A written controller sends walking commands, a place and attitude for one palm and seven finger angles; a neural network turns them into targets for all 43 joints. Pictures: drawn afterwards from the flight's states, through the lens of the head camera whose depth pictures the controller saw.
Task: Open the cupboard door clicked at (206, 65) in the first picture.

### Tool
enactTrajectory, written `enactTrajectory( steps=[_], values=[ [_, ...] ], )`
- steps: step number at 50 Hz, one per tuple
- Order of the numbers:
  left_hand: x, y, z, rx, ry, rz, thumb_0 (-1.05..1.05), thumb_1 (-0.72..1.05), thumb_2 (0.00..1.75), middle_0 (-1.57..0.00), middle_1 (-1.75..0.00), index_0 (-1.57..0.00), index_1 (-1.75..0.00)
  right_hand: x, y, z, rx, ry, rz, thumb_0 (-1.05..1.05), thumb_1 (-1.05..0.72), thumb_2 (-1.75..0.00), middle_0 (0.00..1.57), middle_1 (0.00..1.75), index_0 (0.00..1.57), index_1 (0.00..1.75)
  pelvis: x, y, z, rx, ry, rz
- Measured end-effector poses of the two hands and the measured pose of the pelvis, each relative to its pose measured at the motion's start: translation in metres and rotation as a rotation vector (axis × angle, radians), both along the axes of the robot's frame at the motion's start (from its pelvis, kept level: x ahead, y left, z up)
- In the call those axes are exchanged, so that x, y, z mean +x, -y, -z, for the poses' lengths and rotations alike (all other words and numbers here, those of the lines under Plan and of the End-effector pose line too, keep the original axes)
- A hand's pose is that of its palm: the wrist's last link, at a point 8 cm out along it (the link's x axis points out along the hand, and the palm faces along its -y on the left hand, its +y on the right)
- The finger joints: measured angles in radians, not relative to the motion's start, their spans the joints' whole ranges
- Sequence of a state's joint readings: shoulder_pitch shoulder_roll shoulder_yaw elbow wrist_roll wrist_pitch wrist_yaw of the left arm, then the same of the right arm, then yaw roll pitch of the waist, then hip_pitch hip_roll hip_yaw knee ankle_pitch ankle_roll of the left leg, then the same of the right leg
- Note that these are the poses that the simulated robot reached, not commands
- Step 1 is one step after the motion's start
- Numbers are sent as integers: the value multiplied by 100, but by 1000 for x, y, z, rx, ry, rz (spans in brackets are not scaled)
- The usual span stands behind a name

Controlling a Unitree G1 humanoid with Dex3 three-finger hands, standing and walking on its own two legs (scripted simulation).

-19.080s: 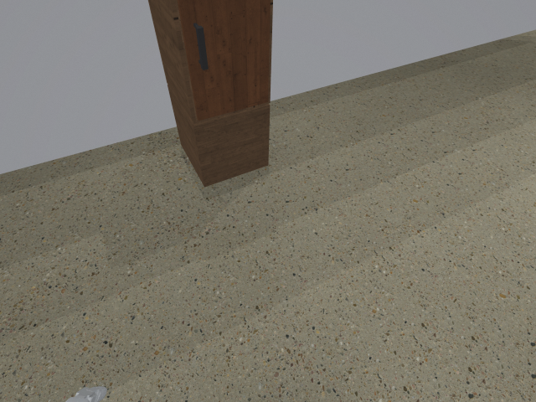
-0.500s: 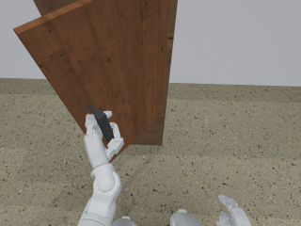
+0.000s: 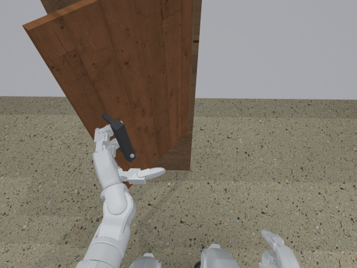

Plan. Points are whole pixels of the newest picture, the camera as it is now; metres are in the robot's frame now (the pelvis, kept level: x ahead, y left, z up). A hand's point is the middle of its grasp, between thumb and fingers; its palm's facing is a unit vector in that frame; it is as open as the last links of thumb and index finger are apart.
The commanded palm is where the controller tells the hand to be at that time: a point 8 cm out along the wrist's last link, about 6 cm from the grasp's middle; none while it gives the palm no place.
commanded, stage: open thumb and fingers to let go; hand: left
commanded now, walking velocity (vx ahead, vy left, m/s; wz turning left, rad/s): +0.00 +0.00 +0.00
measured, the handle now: (119, 138) +0.40 +0.15 +0.04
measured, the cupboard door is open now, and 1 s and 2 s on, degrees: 50 50 50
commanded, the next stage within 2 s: slide the hand sideways off the handle in 0.20 s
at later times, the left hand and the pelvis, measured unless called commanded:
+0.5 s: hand (125, 166) +0.33 +0.13 +0.03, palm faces -0.07 -0.99 -0.08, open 16.4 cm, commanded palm +0.31 +0.16 +0.03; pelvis -0.01 +0.03 +0.00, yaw +0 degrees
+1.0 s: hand (116, 187) +0.28 +0.14 +0.03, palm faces -0.05 -1.00 -0.02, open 16.4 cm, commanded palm +0.26 +0.20 +0.03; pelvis +0.01 +0.04 -0.01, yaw -1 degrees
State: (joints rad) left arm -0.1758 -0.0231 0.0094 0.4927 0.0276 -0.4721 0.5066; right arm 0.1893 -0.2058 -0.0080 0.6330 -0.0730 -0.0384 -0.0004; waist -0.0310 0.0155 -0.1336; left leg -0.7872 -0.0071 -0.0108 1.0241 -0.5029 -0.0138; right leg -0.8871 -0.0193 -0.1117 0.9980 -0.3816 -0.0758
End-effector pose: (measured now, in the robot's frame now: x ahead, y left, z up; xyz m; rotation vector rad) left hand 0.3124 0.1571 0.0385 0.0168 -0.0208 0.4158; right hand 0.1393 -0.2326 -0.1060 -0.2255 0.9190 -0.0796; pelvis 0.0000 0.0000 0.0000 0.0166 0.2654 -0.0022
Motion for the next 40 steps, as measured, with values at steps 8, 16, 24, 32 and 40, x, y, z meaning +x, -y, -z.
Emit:
enactTrajectory(
  steps=[8,16,24,32,40],
  values=[
    [0,1,1,-11,13,29,-1,-49,30,-26,-77,-24,-77,-4,-13,-1,-1,4,-6,1,-91,-90,20,30,20,30,-4,-11,1,-6,2,6],
    [2,3,1,-8,10,49,-1,-50,30,-26,-51,-24,-50,-7,-26,-1,7,2,-8,1,-91,-90,20,30,20,30,-6,-20,2,-12,2,12],
    [-1,-25,1,95,3,457,-1,-50,30,-20,-40,-12,-38,-14,-28,1,3,6,2,1,-91,-90,20,30,20,30,-8,-28,5,-24,20,-3],
    [-7,-24,1,-34,-2,487,-1,-51,29,-12,-33,-12,-32,-7,-32,-8,2,52,-1,1,-91,-90,20,30,20,30,-5,-40,5,-24,9,2],
    [-26,-22,2,-8,-5,500,-1,-50,29,-11,-30,-10,-29,14,-43,-14,25,99,-13,1,-91,-90,20,30,20,30,3,-42,8,-26,1,16]
  ],
)
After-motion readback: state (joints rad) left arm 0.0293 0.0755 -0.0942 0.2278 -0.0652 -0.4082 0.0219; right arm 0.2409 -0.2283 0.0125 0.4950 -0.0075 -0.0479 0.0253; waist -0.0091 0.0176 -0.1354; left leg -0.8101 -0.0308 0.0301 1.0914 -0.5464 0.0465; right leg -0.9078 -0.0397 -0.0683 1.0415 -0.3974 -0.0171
